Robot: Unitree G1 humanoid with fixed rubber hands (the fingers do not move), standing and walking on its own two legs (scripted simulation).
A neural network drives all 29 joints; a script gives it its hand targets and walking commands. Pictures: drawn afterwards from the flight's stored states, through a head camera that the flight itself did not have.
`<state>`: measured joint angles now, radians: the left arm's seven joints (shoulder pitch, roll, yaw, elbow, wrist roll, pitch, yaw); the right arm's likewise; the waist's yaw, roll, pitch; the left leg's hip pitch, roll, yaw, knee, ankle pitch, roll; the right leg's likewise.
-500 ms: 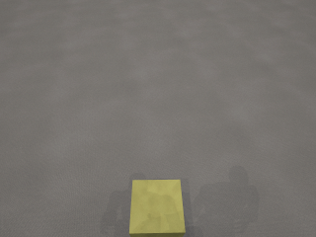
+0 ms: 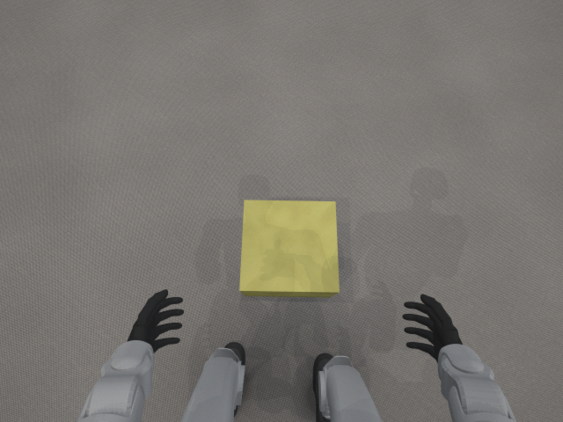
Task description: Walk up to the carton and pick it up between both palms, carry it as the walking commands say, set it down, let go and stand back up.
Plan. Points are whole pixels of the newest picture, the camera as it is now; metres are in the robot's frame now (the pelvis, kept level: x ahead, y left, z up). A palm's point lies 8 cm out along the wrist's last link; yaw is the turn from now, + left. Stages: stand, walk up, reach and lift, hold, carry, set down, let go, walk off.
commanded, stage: reach and lift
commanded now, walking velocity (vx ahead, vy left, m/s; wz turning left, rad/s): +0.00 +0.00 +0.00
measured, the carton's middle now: (288, 250) +0.47 -0.01 -0.62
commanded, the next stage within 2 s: none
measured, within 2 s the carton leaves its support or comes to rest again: neither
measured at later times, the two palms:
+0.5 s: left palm (162, 255) +0.35 +0.20 -0.14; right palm (437, 261) +0.36 -0.25 -0.15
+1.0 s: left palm (185, 197) +0.48 +0.20 -0.20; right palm (416, 197) +0.49 -0.24 -0.20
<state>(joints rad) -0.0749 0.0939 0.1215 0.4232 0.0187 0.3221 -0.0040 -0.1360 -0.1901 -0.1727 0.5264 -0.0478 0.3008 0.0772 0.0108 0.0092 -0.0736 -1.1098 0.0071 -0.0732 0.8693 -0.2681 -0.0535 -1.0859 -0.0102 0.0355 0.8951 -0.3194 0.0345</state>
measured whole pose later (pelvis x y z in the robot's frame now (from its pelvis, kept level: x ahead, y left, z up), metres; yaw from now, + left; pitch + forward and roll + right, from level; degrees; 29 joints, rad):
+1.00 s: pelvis -0.02 +0.00 -0.04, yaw -3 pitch +31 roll +1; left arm -1.07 0.32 0.27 0.42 -0.13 0.28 0.08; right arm -1.20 -0.48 -0.19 0.61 0.14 0.26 0.04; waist 0.03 -0.02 0.52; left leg -1.33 -0.03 -0.09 1.15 -0.23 -0.07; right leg -1.30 0.03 0.11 1.14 -0.31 0.04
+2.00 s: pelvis -0.10 -0.01 -0.32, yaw +1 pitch +33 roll +1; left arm -1.49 0.43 0.13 0.76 -0.28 0.32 0.19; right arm -1.53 -0.60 -0.10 0.90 0.28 0.29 -0.03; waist 0.01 0.02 0.53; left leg -2.20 -0.03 -0.06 2.08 -0.45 -0.08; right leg -2.17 0.06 0.12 2.14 -0.54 0.10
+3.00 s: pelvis -0.07 +0.00 -0.36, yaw +0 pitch +32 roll +1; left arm -1.54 0.41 0.03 1.20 -0.36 0.02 0.13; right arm -1.48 -0.51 0.05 1.13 0.30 0.03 -0.05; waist 0.00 0.05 0.52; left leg -2.27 0.00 -0.05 2.25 -0.54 -0.06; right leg -2.24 -0.01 0.07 2.30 -0.62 0.05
